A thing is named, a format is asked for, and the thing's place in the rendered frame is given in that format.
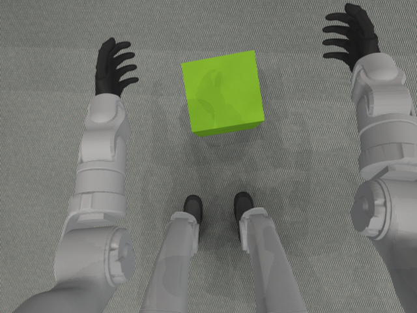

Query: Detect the left robot upper arm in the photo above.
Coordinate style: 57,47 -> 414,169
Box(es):
12,226 -> 136,313

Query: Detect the carton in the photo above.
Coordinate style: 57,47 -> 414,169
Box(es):
181,50 -> 265,137

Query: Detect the right robot upper arm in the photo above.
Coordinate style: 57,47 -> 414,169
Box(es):
351,178 -> 417,313

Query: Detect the right robot forearm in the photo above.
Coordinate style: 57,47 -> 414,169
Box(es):
351,53 -> 417,181

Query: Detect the robot left hand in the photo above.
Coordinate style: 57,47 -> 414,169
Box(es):
95,37 -> 139,97

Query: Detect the robot right hand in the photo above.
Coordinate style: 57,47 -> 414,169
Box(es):
323,3 -> 380,72

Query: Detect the robot right foot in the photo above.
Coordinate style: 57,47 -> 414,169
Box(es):
234,192 -> 253,243

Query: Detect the left robot shin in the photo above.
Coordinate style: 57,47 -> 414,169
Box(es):
165,211 -> 197,230

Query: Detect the left robot forearm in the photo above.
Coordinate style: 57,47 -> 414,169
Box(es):
54,93 -> 132,281

